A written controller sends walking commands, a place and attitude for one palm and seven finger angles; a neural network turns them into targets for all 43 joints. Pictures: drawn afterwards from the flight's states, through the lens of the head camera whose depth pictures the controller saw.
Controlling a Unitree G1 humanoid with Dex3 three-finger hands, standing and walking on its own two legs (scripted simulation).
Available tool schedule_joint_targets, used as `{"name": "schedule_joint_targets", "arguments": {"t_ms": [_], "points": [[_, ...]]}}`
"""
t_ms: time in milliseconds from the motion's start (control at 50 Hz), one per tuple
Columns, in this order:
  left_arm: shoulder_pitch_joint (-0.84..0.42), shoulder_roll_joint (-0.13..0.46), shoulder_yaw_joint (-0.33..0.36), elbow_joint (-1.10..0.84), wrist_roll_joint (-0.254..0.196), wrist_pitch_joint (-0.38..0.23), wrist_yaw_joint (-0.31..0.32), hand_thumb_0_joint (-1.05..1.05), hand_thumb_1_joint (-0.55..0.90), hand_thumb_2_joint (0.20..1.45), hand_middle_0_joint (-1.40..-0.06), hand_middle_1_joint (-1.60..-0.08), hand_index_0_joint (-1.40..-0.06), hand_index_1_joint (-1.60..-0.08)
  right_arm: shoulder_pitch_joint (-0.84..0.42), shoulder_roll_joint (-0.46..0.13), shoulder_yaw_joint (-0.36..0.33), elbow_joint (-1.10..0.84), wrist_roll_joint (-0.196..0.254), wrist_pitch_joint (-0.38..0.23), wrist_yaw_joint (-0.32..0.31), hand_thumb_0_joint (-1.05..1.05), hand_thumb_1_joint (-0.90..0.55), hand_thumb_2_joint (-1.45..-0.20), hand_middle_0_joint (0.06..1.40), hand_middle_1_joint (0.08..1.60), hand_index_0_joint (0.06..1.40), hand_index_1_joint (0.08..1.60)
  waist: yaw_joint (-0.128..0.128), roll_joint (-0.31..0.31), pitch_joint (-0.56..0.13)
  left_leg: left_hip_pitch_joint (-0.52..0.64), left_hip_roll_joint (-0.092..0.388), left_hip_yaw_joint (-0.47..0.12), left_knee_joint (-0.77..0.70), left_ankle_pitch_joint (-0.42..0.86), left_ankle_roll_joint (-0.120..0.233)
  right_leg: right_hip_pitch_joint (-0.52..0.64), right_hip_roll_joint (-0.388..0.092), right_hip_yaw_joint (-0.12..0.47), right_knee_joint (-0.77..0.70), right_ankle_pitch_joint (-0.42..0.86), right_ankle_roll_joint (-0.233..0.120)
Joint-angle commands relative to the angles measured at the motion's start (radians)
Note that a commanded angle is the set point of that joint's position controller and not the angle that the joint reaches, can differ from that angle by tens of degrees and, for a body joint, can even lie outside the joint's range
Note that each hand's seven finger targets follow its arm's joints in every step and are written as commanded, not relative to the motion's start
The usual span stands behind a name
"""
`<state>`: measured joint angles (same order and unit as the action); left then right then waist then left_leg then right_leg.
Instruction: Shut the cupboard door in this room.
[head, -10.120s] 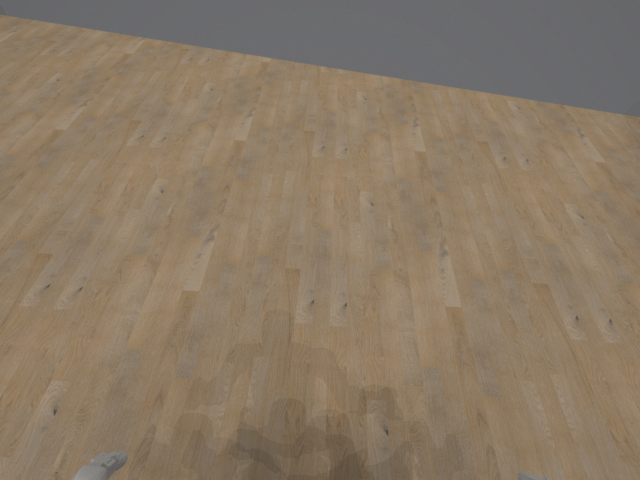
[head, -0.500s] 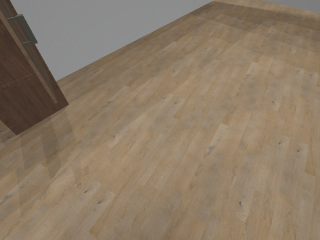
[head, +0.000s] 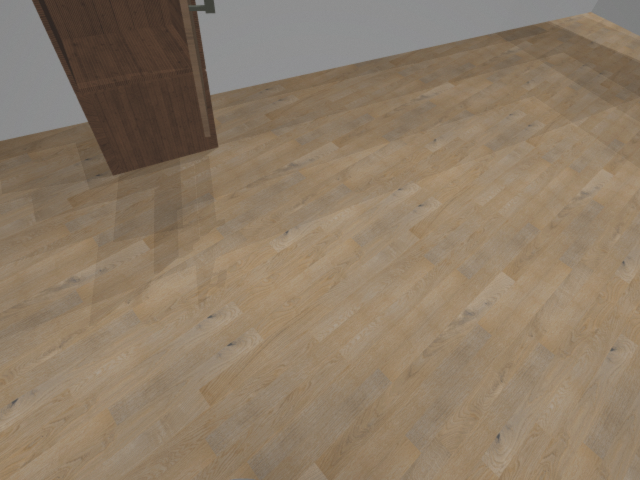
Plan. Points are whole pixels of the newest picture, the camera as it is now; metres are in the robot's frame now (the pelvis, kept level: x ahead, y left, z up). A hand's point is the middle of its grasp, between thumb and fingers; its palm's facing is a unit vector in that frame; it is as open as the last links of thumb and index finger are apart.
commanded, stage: stand and wait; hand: left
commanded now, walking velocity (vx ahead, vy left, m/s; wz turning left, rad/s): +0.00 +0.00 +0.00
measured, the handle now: out of the picture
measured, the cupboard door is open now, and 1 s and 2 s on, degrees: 75 75 75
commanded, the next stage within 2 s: turn or walk to find it in 0.10 s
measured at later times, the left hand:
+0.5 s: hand out of the picture +0.04 +0.16 -0.14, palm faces +0.14 -0.95 -0.28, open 7.4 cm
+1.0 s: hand out of the picture -0.13 +0.09 -0.17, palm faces +0.27 -0.95 -0.16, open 7.4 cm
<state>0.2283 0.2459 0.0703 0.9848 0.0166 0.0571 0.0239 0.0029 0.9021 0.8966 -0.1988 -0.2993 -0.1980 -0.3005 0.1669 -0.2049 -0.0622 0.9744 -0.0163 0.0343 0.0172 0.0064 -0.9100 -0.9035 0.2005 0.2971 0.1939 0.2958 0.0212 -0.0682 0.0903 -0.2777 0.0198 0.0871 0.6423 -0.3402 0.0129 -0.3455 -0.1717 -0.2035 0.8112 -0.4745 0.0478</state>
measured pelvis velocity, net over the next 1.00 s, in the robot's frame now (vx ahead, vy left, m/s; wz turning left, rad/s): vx -0.07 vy -0.06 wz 0.18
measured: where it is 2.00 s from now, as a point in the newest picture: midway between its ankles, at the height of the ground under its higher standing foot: outside the picture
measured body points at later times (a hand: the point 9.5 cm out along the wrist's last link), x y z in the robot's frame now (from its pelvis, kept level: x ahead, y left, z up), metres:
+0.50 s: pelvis -0.03 -0.04 +0.01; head -0.02 -0.07 +0.46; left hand +0.04 +0.21 -0.12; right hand +0.03 -0.27 -0.16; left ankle +0.00 +0.10 -0.72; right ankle -0.01 -0.13 -0.73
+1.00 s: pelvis -0.07 -0.06 +0.02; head -0.08 -0.06 +0.47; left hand -0.14 +0.14 -0.15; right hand -0.02 -0.28 -0.14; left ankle -0.13 +0.06 -0.72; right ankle -0.01 -0.13 -0.72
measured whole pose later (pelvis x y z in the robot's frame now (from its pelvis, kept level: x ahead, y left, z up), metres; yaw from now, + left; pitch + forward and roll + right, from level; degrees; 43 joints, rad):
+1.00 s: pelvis -0.07 -0.06 +0.02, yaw +10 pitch -2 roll +0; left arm 0.31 0.14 0.02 1.15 0.01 0.01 0.03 0.00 0.90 0.90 -0.20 -0.30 -0.20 -0.30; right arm 0.25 -0.14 -0.02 1.13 -0.01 0.01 -0.03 0.00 -0.91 -0.90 0.20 0.30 0.19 0.30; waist 0.04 -0.01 0.02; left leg -0.11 0.04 0.01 0.45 -0.30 -0.03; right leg -0.24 0.02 -0.15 0.43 -0.16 -0.07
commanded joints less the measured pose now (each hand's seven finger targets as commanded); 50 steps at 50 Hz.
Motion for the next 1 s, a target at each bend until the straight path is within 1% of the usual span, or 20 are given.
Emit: {"name": "schedule_joint_targets", "arguments": {"t_ms": [0, 40, 80, 140, 280, 360, 400, 420, 440, 460, 480, 500, 520, 600, 760, 820, 900, 920, 960, 980], "points": [[-0.103, 0.069, 0.014, -0.106, 0.003, -0.011, -0.003, 0.0, 0.9, 0.9, -0.2, -0.3, -0.2, -0.3, 0.096, -0.208, -0.037, -0.032, -0.008, -0.02, -0.038, 0.0, -0.9, -0.9, 0.2, 0.3, 0.2, 0.3, -0.066, 0.334, -0.076, 0.123, 0.296, -0.365, -0.347, 0.43, 0.122, -0.227, 0.035, 0.176, 0.317, -0.034, 0.016], [-0.049, 0.062, 0.01, -0.071, 0.002, -0.02, -0.013, 0.0, 0.9, 0.9, -0.2, -0.3, -0.2, -0.3, 0.034, -0.172, -0.018, -0.052, -0.006, -0.03, -0.042, 0.0, -0.9, -0.9, 0.2, 0.3, 0.2, 0.3, -0.03, 0.251, -0.09, 0.153, 0.232, -0.271, -0.326, 0.497, 0.113, -0.216, 0.05, 0.178, 0.337, 0.065, 0.021], [-0.018, 0.056, 0.005, -0.043, 0.002, -0.026, -0.014, 0.0, 0.9, 0.9, -0.2, -0.3, -0.2, -0.3, 0.05, -0.161, -0.014, -0.051, 0.0, -0.042, -0.045, 0.0, -0.9, -0.9, 0.2, 0.3, 0.2, 0.3, -0.025, 0.191, -0.133, 0.216, 0.209, -0.226, -0.316, 0.597, 0.104, -0.204, 0.062, 0.181, 0.338, 0.104, 0.031], [-0.041, 0.06, 0.002, -0.05, 0.0, -0.024, -0.007, 0.0, 0.9, 0.9, -0.2, -0.3, -0.2, -0.3, 0.085, -0.16, -0.018, -0.04, 0.002, -0.042, -0.044, 0.0, -0.9, -0.9, 0.2, 0.3, 0.2, 0.3, -0.038, 0.194, -0.135, 0.245, 0.216, -0.241, -0.308, 0.675, 0.119, -0.197, 0.062, 0.184, 0.301, 0.107, 0.045], [-0.118, 0.041, -0.004, -0.096, -0.006, -0.022, -0.002, 0.0, 0.9, 0.9, -0.2, -0.3, -0.2, -0.3, 0.109, -0.168, -0.031, -0.039, -0.009, -0.026, -0.038, 0.0, -0.9, -0.9, 0.2, 0.3, 0.2, 0.3, -0.066, 0.211, -0.104, 0.186, 0.234, -0.35, -0.311, 0.542, 0.163, -0.124, 0.088, 0.186, 0.093, 0.014, 0.039], [-0.054, 0.023, -0.015, -0.07, -0.01, -0.033, 0.001, 0.0, 0.9, 0.9, -0.2, -0.3, -0.2, -0.3, 0.073, -0.156, -0.028, -0.036, -0.01, -0.023, -0.036, 0.0, -0.9, -0.9, 0.2, 0.3, 0.2, 0.3, -0.039, 0.229, -0.134, 0.126, 0.205, -0.356, -0.291, 0.486, 0.151, 0.021, 0.122, 0.162, -0.117, 0.057, 0.015], [0.033, 0.022, -0.015, -0.036, -0.01, -0.045, 0.003, 0.0, 0.9, 0.9, -0.2, -0.3, -0.2, -0.3, 0.05, -0.143, -0.024, -0.031, -0.005, -0.023, -0.035, 0.0, -0.9, -0.9, 0.2, 0.3, 0.2, 0.3, 0.005, 0.193, -0.157, 0.047, 0.165, -0.321, -0.242, 0.38, 0.109, 0.176, 0.125, 0.146, -0.322, 0.224, 0.009], [0.062, 0.044, -0.015, -0.022, -0.006, -0.055, 0.006, 0.0, 0.9, 0.9, -0.2, -0.3, -0.2, -0.3, 0.055, -0.115, -0.019, -0.024, 0.003, -0.025, -0.032, 0.0, -0.9, -0.9, 0.2, 0.3, 0.2, 0.3, 0.013, 0.12, -0.163, -0.02, 0.113, -0.277, -0.188, 0.267, 0.06, 0.275, 0.091, 0.177, -0.436, 0.304, 0.003], [0.063, 0.108, -0.008, -0.019, 0.006, -0.068, 0.014, 0.0, 0.9, 0.9, -0.2, -0.3, -0.2, -0.3, 0.082, -0.052, -0.007, -0.026, 0.013, -0.025, -0.029, 0.0, -0.9, -0.9, 0.2, 0.3, 0.2, 0.3, 0.005, -0.075, -0.163, -0.146, 0.017, -0.181, -0.059, 0.068, -0.002, 0.348, -0.085, 0.377, -0.511, 0.287, -0.052], [0.044, 0.16, -0.001, -0.034, 0.007, -0.07, 0.013, 0.0, 0.9, 0.9, -0.2, -0.3, -0.2, -0.3, 0.055, -0.033, -0.002, -0.048, 0.01, -0.016, -0.028, 0.0, -0.9, -0.9, 0.2, 0.3, 0.2, 0.3, 0.009, -0.207, -0.091, -0.195, -0.048, -0.132, 0.065, -0.17, -0.034, 0.238, -0.236, 0.523, -0.572, 0.318, -0.15], [0.024, 0.148, -0.005, -0.045, 0.001, -0.067, 0.012, 0.0, 0.9, 0.9, -0.2, -0.3, -0.2, -0.3, 0.049, -0.074, -0.013, -0.036, 0.001, 0.002, -0.03, 0.0, -0.9, -0.9, 0.2, 0.3, 0.2, 0.3, 0.01, -0.125, -0.078, -0.137, -0.022, -0.175, 0.174, -0.192, -0.028, 0.104, -0.252, 0.519, -0.609, 0.2, -0.203], [-0.032, 0.13, 0.0, -0.055, 0.0, -0.067, 0.015, 0.0, 0.9, 0.9, -0.2, -0.3, -0.2, -0.3, 0.073, -0.081, -0.019, -0.017, -0.007, 0.016, -0.028, 0.0, -0.9, -0.9, 0.2, 0.3, 0.2, 0.3, -0.013, -0.179, -0.014, -0.145, -0.004, -0.193, 0.237, -0.151, -0.022, 0.025, -0.203, 0.492, -0.642, 0.069, -0.201], [-0.056, 0.098, -0.008, -0.052, -0.003, -0.066, 0.013, 0.0, 0.9, 0.9, -0.2, -0.3, -0.2, -0.3, 0.083, -0.082, -0.019, 0.01, -0.008, 0.018, -0.026, 0.0, -0.9, -0.9, 0.2, 0.3, 0.2, 0.3, -0.022, -0.12, 0.025, -0.141, -0.006, -0.173, 0.291, -0.102, -0.022, 0.006, -0.159, 0.458, -0.649, 0.054, -0.19], [-0.021, 0.041, -0.024, -0.027, -0.008, -0.076, 0.009, 0.0, 0.9, 0.9, -0.2, -0.3, -0.2, -0.3, 0.158, -0.051, -0.013, 0.07, -0.003, 0.018, -0.025, 0.0, -0.9, -0.9, 0.2, 0.3, 0.2, 0.3, -0.039, -0.037, 0.005, -0.131, 0.007, -0.133, 0.347, -0.003, -0.042, 0.075, -0.065, 0.306, -0.607, 0.228, -0.147], [0.106, 0.046, -0.017, 0.052, 0.003, -0.082, 0.009, 0.0, 0.9, 0.9, -0.2, -0.3, -0.2, -0.3, 0.11, -0.031, 0.004, 0.083, 0.002, 0.002, -0.038, 0.0, -0.9, -0.9, 0.2, 0.3, 0.2, 0.3, 0.017, -0.063, -0.078, -0.079, 0.037, -0.1, 0.09, -0.097, -0.053, 0.237, -0.093, 0.366, -0.573, 0.379, -0.188], [0.114, 0.052, -0.017, 0.083, 0.004, -0.081, 0.009, 0.0, 0.9, 0.9, -0.2, -0.3, -0.2, -0.3, 0.125, -0.013, 0.016, 0.104, 0.006, -0.009, -0.045, 0.0, -0.9, -0.9, 0.2, 0.3, 0.2, 0.3, 0.014, -0.057, -0.095, 0.005, 0.034, -0.083, -0.044, -0.086, -0.04, 0.222, -0.093, 0.371, -0.559, 0.415, -0.202], [0.076, 0.013, -0.031, 0.104, -0.013, -0.073, 0.011, 0.0, 0.9, 0.9, -0.2, -0.3, -0.2, -0.3, 0.223, -0.009, 0.029, 0.159, 0.007, -0.03, -0.055, 0.0, -0.9, -0.9, 0.2, 0.3, 0.2, 0.3, -0.031, 0.042, -0.105, 0.214, 0.056, -0.106, -0.289, 0.131, -0.009, 0.094, -0.007, 0.301, -0.526, 0.245, -0.114], [0.083, -0.009, -0.039, 0.11, -0.016, -0.072, 0.009, 0.0, 0.9, 0.9, -0.2, -0.3, -0.2, -0.3, 0.21, -0.025, 0.031, 0.161, 0.003, -0.037, -0.058, 0.0, -0.9, -0.9, 0.2, 0.3, 0.2, 0.3, -0.022, 0.104, -0.087, 0.209, 0.098, -0.138, -0.298, 0.152, 0.008, 0.074, 0.034, 0.269, -0.518, 0.249, -0.087], [0.095, -0.022, -0.044, 0.125, -0.012, -0.068, 0.008, 0.0, 0.9, 0.9, -0.2, -0.3, -0.2, -0.3, 0.179, -0.039, 0.034, 0.152, 0.002, -0.037, -0.063, 0.0, -0.9, -0.9, 0.2, 0.3, 0.2, 0.3, -0.005, 0.104, -0.052, 0.119, 0.123, -0.144, -0.301, 0.101, 0.015, 0.135, 0.055, 0.254, -0.54, 0.26, -0.062], [0.087, -0.011, -0.045, 0.139, -0.011, -0.06, 0.008, 0.0, 0.9, 0.9, -0.2, -0.3, -0.2, -0.3, 0.155, -0.025, 0.036, 0.153, 0.002, -0.04, -0.061, 0.0, -0.9, -0.9, 0.2, 0.3, 0.2, 0.3, -0.001, 0.191, -0.024, 0.08, 0.114, -0.146, -0.336, 0.072, 0.013, 0.15, 0.05, 0.234, -0.521, 0.257, -0.059]]}}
